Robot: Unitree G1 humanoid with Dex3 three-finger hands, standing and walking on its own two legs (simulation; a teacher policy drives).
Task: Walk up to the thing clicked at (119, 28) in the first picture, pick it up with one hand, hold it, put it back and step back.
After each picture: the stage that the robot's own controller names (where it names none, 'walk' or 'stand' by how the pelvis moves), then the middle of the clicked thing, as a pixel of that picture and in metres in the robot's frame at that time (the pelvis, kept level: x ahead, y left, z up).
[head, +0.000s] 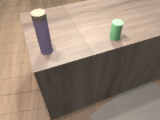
stand; (116, 30) +0.81 -0.18 -0.09
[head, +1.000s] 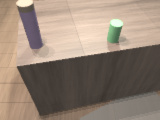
walk; (114, 31) +0.73 -0.13 -0.06
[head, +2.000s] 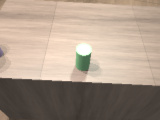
walk; (83, 57) +0.50 +0.06 -0.06
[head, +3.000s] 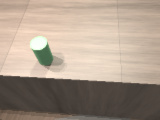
walk; (42, 51) +0.48 +0.22 -0.04
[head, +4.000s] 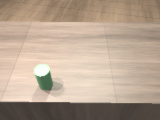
stand; (44, 77) +0.45 +0.20 -0.09
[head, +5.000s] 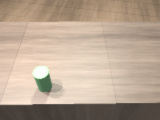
stand; (43, 79) +0.44 +0.20 -0.10
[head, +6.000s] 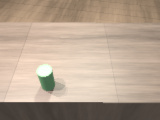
stand; (46, 78) +0.45 +0.19 -0.10
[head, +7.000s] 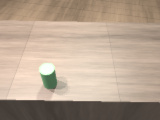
stand; (48, 76) +0.46 +0.18 -0.10
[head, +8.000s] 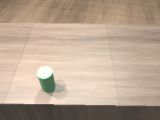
rise first; (46, 79) +0.44 +0.19 -0.10
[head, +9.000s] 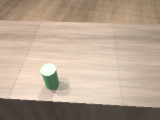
rise first; (50, 77) +0.45 +0.20 -0.09
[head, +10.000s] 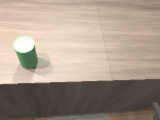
go down; (26, 53) +0.47 +0.18 -0.03
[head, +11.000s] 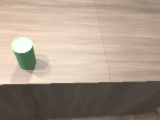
go down; (25, 54) +0.47 +0.19 -0.02
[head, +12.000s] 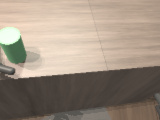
close in; (13, 46) +0.48 +0.19 +0.01
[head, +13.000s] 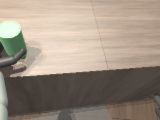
close; (13, 41) +0.48 +0.19 +0.02
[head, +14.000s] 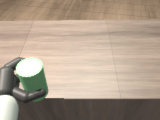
lift; (33, 80) +0.30 +0.16 +0.13
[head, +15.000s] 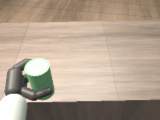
hold; (41, 80) +0.31 +0.15 +0.11
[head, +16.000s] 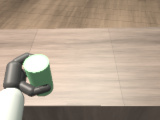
hold; (40, 76) +0.31 +0.15 +0.13
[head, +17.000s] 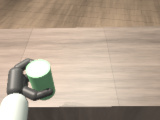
hold; (42, 80) +0.31 +0.15 +0.11
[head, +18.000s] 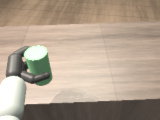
crouch; (39, 66) +0.36 +0.15 +0.11
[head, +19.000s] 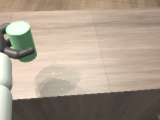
lower; (23, 42) +0.44 +0.18 +0.12
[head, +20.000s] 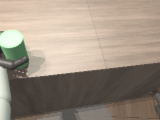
lower; (15, 50) +0.45 +0.17 +0.02
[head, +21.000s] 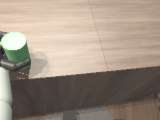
lower; (17, 52) +0.45 +0.17 +0.02
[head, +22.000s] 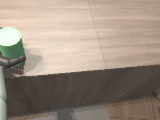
lower; (12, 48) +0.46 +0.18 +0.02
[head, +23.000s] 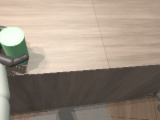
lower; (15, 47) +0.46 +0.17 +0.02
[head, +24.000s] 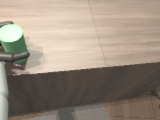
open; (14, 45) +0.47 +0.17 +0.02
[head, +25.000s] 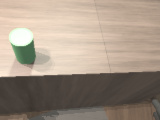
sink last; (23, 47) +0.46 +0.17 +0.00
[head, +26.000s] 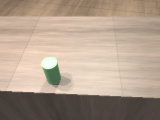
sink last; (51, 71) +0.46 +0.18 -0.04
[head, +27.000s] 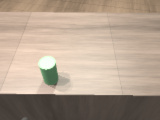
stand; (49, 71) +0.45 +0.16 -0.04
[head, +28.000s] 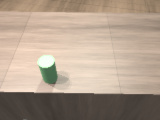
stand; (48, 69) +0.46 +0.17 -0.04
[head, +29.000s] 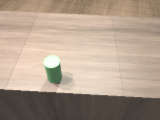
stand; (53, 70) +0.46 +0.16 -0.05
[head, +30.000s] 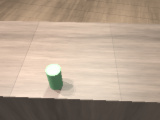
stand; (54, 77) +0.46 +0.16 -0.09
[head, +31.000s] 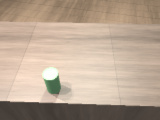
stand; (52, 81) +0.43 +0.17 -0.10
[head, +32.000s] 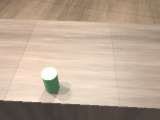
stand; (51, 81) +0.43 +0.17 -0.10
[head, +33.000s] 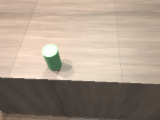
walk; (52, 58) +0.49 +0.18 -0.08
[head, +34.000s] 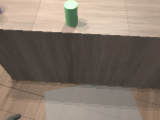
walk; (71, 14) +0.74 +0.09 -0.07
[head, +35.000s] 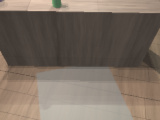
walk; out of the picture +1.08 +0.24 -0.07
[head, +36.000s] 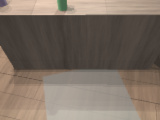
stand; (61, 0) +1.02 +0.17 -0.08
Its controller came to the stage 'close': yes
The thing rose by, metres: 0.22
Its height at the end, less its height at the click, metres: +0.00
